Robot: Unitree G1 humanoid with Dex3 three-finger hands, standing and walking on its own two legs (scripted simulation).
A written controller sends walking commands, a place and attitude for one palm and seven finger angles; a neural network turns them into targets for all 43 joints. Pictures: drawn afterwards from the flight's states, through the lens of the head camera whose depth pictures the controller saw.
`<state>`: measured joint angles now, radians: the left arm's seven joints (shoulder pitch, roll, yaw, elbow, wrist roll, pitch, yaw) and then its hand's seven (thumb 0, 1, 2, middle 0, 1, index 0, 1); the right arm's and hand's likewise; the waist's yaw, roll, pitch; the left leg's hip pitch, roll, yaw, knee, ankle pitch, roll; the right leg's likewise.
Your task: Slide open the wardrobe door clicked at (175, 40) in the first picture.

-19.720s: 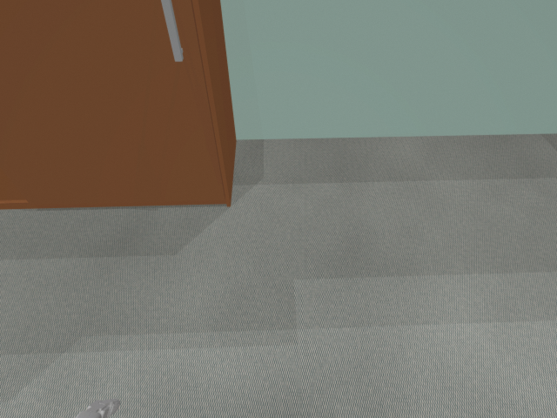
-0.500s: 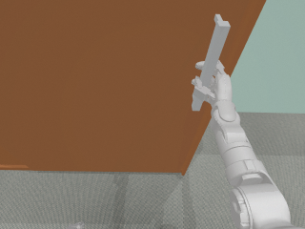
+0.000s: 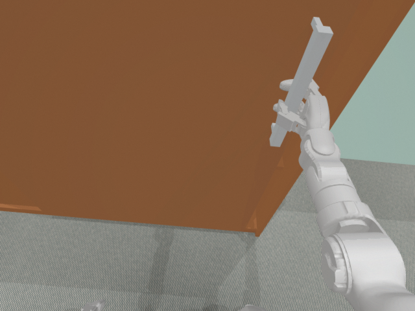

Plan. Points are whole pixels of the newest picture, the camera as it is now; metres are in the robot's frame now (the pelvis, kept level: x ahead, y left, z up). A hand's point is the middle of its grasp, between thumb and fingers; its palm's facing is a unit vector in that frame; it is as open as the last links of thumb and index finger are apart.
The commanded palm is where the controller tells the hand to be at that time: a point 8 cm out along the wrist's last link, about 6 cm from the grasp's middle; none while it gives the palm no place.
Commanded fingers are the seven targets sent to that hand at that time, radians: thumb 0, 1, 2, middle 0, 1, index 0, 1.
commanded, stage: step sideways, sliding the door along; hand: right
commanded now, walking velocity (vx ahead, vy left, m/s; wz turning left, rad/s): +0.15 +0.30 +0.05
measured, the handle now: (292, 91) +0.52 -0.10 +0.16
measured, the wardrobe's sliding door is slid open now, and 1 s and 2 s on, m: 0.06 0.22 0.66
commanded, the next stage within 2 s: none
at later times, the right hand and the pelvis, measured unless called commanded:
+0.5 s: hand (259, 111) +0.47 -0.04 +0.13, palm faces +0.18 +0.98 -0.13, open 6.2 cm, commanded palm +0.44 -0.02 +0.14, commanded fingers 0.00 -0.90 -0.90 0.45 1.40 0.45 1.40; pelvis +0.04 +0.14 +0.00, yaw -1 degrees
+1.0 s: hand (198, 103) +0.47 +0.09 +0.13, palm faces +0.42 +0.90 -0.12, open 6.7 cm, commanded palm +0.43 +0.12 +0.14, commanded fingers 0.00 -0.90 -0.90 0.45 1.40 0.45 1.40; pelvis +0.12 +0.33 +0.00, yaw -7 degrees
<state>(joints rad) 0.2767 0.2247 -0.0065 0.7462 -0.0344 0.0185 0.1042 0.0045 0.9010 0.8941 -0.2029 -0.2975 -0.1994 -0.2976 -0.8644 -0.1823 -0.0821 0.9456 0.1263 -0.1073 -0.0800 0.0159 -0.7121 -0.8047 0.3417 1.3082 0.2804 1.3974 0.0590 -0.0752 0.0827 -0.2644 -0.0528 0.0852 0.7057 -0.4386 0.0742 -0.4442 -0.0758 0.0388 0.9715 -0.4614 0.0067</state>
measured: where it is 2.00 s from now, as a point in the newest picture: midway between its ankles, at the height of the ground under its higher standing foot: outside the picture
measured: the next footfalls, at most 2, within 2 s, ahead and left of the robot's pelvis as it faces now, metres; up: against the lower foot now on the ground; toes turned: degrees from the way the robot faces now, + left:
right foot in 0.20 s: +0.08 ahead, -0.11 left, +0.00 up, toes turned -9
left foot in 0.52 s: +0.16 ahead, +0.31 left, +0.00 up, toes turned +4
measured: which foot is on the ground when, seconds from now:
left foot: down 0.00-0.20, up 0.22-0.50, down 0.52-0.70, up 0.72-0.92, down 0.94-1.00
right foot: up 0.00-0.18, down 0.20-0.54, up 0.56-0.68, down 0.70-0.98, up 1.00-1.00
